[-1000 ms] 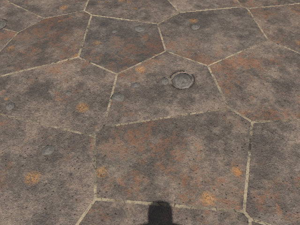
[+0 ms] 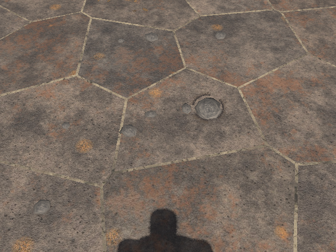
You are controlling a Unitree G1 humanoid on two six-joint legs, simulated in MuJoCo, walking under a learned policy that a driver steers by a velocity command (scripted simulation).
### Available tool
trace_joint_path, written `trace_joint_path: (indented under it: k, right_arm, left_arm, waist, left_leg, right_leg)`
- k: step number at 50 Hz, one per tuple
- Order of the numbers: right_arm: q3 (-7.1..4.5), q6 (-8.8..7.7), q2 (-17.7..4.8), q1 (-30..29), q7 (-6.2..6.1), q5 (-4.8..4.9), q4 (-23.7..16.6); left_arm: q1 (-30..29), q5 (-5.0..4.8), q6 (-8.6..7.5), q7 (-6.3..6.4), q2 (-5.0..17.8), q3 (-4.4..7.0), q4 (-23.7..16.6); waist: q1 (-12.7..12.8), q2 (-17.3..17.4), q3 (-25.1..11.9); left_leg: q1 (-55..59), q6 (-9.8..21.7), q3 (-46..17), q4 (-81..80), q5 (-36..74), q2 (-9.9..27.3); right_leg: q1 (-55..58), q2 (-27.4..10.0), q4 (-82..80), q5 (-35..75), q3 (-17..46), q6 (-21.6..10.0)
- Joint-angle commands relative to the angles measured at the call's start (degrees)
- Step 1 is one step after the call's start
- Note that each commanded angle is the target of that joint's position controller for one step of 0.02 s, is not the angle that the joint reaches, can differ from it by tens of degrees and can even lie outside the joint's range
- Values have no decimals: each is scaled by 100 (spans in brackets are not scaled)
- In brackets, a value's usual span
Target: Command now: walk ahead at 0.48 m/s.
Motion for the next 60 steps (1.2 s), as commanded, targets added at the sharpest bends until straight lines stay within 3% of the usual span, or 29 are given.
trace_joint_path:
  k: [1,4,6,7,8,9,10,11,12,14,17,20,25,29,32,34,35,36,37,38,39,40,42,44,47,53,57,60]
  right_arm:
    - [-109,-81,-772,354,-53,2,-95]
    - [-147,-97,-919,201,-83,-22,-80]
    - [-199,-52,-1067,51,-105,-58,-86]
    - [-207,-22,-1090,-31,-93,-19,-111]
    - [-149,-8,-841,82,-57,27,-260]
    - [-94,26,-280,803,29,228,-283]
    - [-208,57,-790,125,13,92,-383]
    - [-233,31,-845,-464,40,48,-591]
    - [-234,17,-761,-666,46,24,-617]
    - [-226,149,-552,-505,93,-113,-562]
    - [-246,302,-511,-732,162,-139,-664]
    - [-258,367,-632,-1589,206,-122,-967]
    - [-187,336,-576,-2739,237,-27,-1348]
    - [-160,289,-612,-3298,225,-14,-1548]
    - [-207,219,-728,-3155,190,-23,-1584]
    - [-318,160,-912,-2158,108,-34,-1279]
    - [-401,108,-1039,-1192,58,-87,-955]
    - [-533,75,-1496,-204,-1,-240,-755]
    - [-647,108,-1922,-78,50,-261,-730]
    - [-594,177,-1636,-628,109,-45,-803]
    - [-488,163,-1303,-1256,125,1,-918]
    - [-405,111,-997,-1514,142,-31,-932]
    - [-289,27,-665,-1461,72,-19,-784]
    - [-283,-70,-746,-1144,30,-3,-658]
    - [-310,-121,-951,-878,5,5,-616]
    - [-247,-119,-910,-446,-56,8,-572]
    - [-254,-75,-1007,-61,-143,-1,-432]
    - [-293,-9,-1187,-141,-221,-20,-426]
  left_arm:
    - [-736,-44,-62,0,106,-35,-497]
    - [-477,-37,-110,72,289,37,-496]
    - [728,-37,-179,158,508,172,-121]
    - [1601,22,-224,204,652,259,164]
    - [2460,170,-245,247,1142,396,308]
    - [2408,183,-205,182,1425,468,282]
    - [1770,-23,-159,136,1184,424,208]
    - [1199,-80,-184,120,826,314,107]
    - [998,-50,-240,104,542,236,123]
    - [1121,-57,-320,169,222,116,285]
    - [1577,-77,-429,219,407,107,454]
    - [1909,-82,-425,218,523,95,495]
    - [2430,-85,-417,230,473,23,575]
    - [2764,-37,-405,283,521,13,702]
    - [2593,7,-394,335,633,41,713]
    - [2411,27,-369,351,759,79,702]
    - [2284,-13,-344,340,764,78,669]
    - [2278,-84,-348,313,571,16,496]
    - [3037,-308,-325,234,19,-56,453]
    - [2506,-149,-292,255,569,80,445]
    - [2004,-130,-308,234,549,93,266]
    - [1809,-124,-313,225,446,83,247]
    - [1944,14,-159,170,246,85,312]
    - [1937,43,-31,111,164,99,295]
    - [1347,28,76,50,199,114,73]
    - [83,-25,53,-24,158,42,-403]
    - [-531,6,39,-50,129,-14,-697]
    - [-304,31,41,-32,261,50,-714]
  waist:
    - [29,724,672]
    - [268,751,439]
    - [768,759,-224]
    - [1138,647,-650]
    - [1315,55,-1327]
    - [834,-1077,-1828]
    - [701,-138,-1274]
    - [551,15,-467]
    - [394,298,-96]
    - [83,152,30]
    - [-13,25,144]
    - [131,-54,358]
    - [427,-164,445]
    - [585,-231,496]
    - [365,-269,402]
    - [-76,-308,-127]
    - [-491,-167,-605]
    - [-782,319,-1299]
    - [-365,1626,-1883]
    - [-259,594,-1452]
    - [-65,430,-617]
    - [68,177,-232]
    - [347,359,-11]
    - [417,436,37]
    - [388,481,224]
    - [143,536,431]
    - [-21,560,509]
    - [196,727,263]
  left_leg:
    - [-459,515,-533,-227,3583,1458]
    - [-11,477,-400,382,5146,1595]
    - [166,387,-298,1846,6061,1558]
    - [-369,314,-189,3011,5339,1393]
    - [-1503,262,4,4817,3065,1047]
    - [-3466,89,-218,6885,-1452,-105]
    - [-3964,213,-861,7042,-908,300]
    - [-4070,230,-795,6711,-312,550]
    - [-3848,227,-772,6384,-11,731]
    - [-3296,116,-744,5875,105,920]
    - [-3435,-42,-558,5430,248,974]
    - [-4103,-182,-372,4805,873,1082]
    - [-4181,-266,-51,3287,1661,899]
    - [-4184,-102,87,2559,1613,705]
    - [-3724,163,130,2189,1042,502]
    - [-2564,387,221,1935,689,155]
    - [-1357,525,159,1561,1021,185]
    - [140,812,-1112,1547,619,1375]
    - [1501,1702,-4035,892,374,2932]
    - [961,1468,-4081,539,-196,2608]
    - [61,1227,-3101,356,-155,2471]
    - [-602,1022,-2506,125,385,2244]
    - [-1306,638,-1564,-102,937,1851]
    - [-1421,531,-1151,-198,1435,1758]
    - [-1292,362,-607,-338,1794,1687]
    - [-837,124,251,-270,2875,1516]
    - [-157,141,579,-21,3707,1717]
    - [281,106,857,751,5722,1858]
  right_leg:
    - [190,257,-845,262,-316,-107]
    - [859,500,-1189,-59,-376,-425]
    - [2033,792,-1411,-365,-381,-647]
    - [3198,635,-1763,-186,-213,-764]
    - [4500,-712,-1835,-966,1289,-1025]
    - [5613,-2125,-2704,-1365,4335,-1928]
    - [4960,-1767,-3112,-2163,4191,-1645]
    - [4060,-1607,-3294,-2007,3281,-1416]
    - [3404,-1372,-3476,-1267,2710,-1255]
    - [2732,-959,-3623,-387,1833,-978]
    - [2660,-784,-3730,456,1299,-937]
    - [2871,-661,-3897,725,1006,-851]
    - [3342,-499,-3817,1715,616,-658]
    - [4089,-688,-3602,2256,561,-727]
    - [4481,-860,-3086,3466,473,-734]
    - [4525,-817,-1919,4674,370,-621]
    - [4071,-630,-813,4217,217,-517]
    - [2851,-335,873,2200,37,-425]
    - [763,841,3013,-2427,-21,-203]
    - [258,534,3325,-2220,781,-317]
    - [127,287,3084,-1667,788,-330]
    - [322,103,2777,-1337,777,-323]
    - [816,-84,2298,-1126,775,-241]
    - [860,-79,2143,-1009,722,-177]
    - [221,-169,1859,-457,634,-111]
    - [-159,-59,282,529,182,-46]
    - [-44,113,-645,400,-291,-219]
    - [527,482,-884,-269,-573,-530]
